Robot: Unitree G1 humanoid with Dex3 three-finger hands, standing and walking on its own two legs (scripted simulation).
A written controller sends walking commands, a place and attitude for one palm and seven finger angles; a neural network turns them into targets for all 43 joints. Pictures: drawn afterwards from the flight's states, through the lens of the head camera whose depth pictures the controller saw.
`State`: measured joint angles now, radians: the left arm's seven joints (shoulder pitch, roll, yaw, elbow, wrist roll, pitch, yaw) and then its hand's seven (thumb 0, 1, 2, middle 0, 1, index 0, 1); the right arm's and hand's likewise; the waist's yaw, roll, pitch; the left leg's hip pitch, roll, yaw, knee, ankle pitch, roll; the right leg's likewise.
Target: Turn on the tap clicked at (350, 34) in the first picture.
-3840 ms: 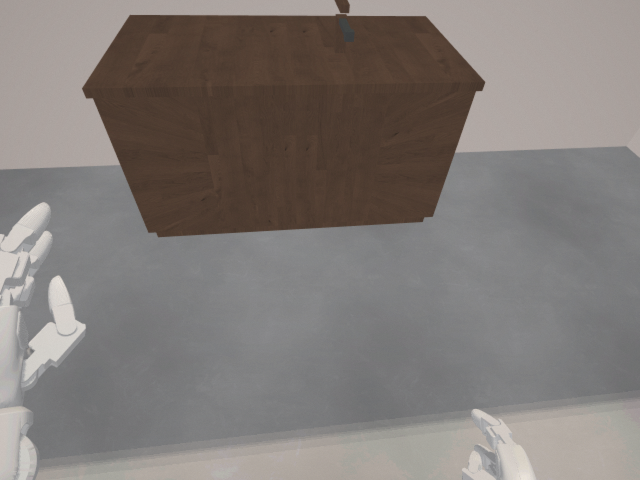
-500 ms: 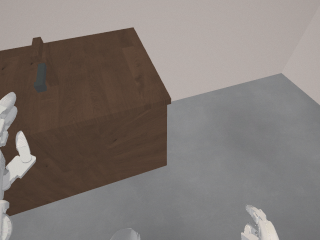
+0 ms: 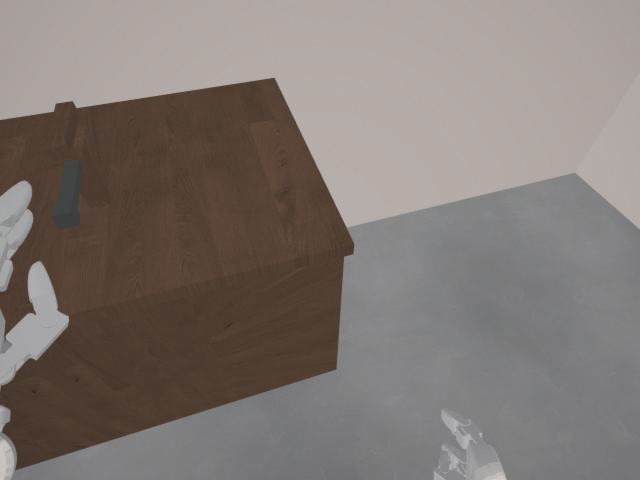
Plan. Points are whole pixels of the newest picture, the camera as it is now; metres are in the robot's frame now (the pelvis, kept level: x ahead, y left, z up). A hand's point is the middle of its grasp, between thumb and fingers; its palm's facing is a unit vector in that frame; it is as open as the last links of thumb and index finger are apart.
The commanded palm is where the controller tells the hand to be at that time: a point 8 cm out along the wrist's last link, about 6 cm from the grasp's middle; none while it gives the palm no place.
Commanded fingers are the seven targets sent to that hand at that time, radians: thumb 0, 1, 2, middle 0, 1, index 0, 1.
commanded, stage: come to a stop and stand still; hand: left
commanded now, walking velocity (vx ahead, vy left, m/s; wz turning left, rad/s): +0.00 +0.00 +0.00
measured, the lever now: (65, 215) +0.46 +0.42 +0.05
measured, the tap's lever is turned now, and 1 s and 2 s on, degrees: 0 0 0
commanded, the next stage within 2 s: look again from close up in 1.80 s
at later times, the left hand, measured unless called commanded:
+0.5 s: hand (46, 289) +0.24 +0.26 +0.19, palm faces +0.41 -0.81 -0.42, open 7.4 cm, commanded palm +0.19 +0.29 +0.18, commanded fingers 0.00 0.90 0.90 -0.20 -0.30 -0.20 -0.30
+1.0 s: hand (91, 363) +0.19 +0.21 +0.15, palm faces +0.30 -0.88 -0.37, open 7.4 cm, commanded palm +0.15 +0.26 +0.18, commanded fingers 0.00 0.90 0.90 -0.20 -0.30 -0.20 -0.30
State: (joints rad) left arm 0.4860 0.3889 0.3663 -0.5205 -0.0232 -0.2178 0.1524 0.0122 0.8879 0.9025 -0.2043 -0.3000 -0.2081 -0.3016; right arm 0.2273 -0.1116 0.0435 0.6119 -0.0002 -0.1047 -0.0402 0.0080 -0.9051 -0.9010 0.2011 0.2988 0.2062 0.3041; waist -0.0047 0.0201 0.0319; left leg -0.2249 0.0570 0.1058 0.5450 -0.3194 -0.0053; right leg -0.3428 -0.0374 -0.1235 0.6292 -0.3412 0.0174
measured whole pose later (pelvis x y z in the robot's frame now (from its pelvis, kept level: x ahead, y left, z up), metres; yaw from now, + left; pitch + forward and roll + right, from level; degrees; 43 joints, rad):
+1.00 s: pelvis -0.02 -0.02 +0.01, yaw -2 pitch -1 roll +0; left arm 0.47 0.36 0.30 -0.41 -0.05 -0.23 0.09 0.01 0.89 0.90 -0.21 -0.30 -0.21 -0.30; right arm 0.28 -0.25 -0.01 0.63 0.00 -0.15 -0.05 0.01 -0.91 -0.90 0.20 0.30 0.20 0.30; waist 0.02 -0.02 0.03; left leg -0.28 0.01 -0.04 0.48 -0.21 0.01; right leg -0.22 0.06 -0.05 0.44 -0.20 -0.06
